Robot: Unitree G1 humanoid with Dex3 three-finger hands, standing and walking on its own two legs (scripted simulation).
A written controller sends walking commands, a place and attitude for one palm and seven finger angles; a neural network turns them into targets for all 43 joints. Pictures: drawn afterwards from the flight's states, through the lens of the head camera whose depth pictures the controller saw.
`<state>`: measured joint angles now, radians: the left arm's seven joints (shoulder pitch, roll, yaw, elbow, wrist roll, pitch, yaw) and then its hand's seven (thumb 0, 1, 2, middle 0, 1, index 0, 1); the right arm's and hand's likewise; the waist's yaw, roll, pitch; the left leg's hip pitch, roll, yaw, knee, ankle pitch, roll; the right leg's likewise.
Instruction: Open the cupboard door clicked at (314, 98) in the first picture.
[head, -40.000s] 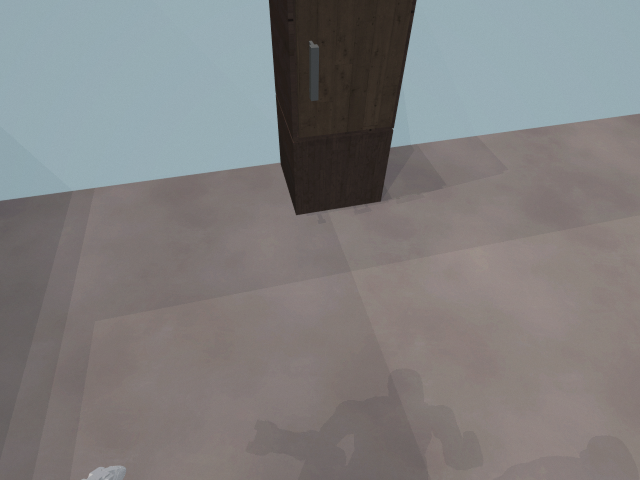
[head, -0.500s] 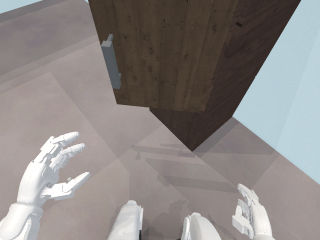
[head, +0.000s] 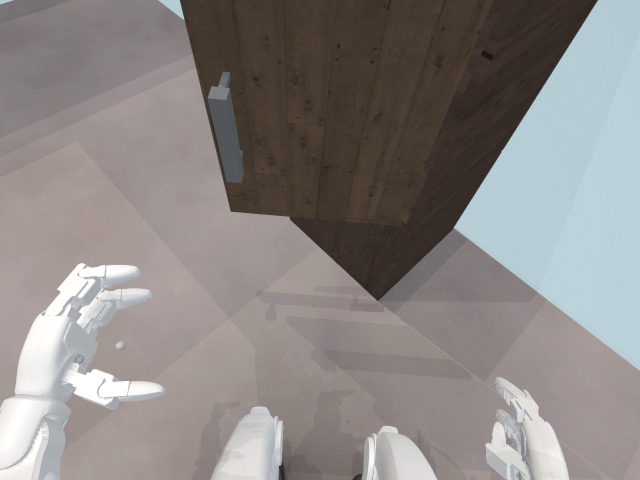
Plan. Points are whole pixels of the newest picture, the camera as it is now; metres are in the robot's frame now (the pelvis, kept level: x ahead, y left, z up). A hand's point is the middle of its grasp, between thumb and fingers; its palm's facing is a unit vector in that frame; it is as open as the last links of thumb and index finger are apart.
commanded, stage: raise the hand with hooked fingers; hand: left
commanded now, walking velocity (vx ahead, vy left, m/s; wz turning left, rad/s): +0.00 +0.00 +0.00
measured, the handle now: (230, 130) +0.60 +0.18 +0.02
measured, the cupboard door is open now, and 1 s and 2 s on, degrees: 42 42 42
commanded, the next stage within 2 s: move the hooked fingers beside the handle in 0.94 s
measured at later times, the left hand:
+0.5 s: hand (89, 317) +0.28 +0.28 +0.03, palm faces -0.01 -1.00 -0.06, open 14.0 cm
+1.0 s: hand (104, 316) +0.28 +0.27 +0.03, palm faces -0.01 -1.00 -0.07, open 14.0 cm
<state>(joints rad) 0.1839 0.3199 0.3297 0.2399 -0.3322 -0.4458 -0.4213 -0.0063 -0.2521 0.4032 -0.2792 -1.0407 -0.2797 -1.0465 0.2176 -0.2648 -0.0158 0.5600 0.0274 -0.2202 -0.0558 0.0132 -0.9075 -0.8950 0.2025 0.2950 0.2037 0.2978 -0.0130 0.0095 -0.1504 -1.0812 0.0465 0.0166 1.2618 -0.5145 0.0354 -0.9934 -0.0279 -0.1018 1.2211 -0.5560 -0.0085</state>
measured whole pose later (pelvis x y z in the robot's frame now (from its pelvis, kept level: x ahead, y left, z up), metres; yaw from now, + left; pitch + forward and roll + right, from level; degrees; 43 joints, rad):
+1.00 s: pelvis +0.00 -0.01 -0.01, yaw +0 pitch +21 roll -3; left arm 0.04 0.41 0.44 0.38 -0.37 -0.40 -0.54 -0.02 -0.50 0.30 -0.30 -1.20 -0.30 -1.20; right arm 0.24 -0.27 0.02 0.54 0.04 -0.19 -0.06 0.01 -0.91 -0.89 0.21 0.30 0.21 0.30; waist -0.02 0.02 -0.16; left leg -1.13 0.06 0.00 1.29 -0.52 0.03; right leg -1.04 -0.02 -0.11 1.24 -0.56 -0.02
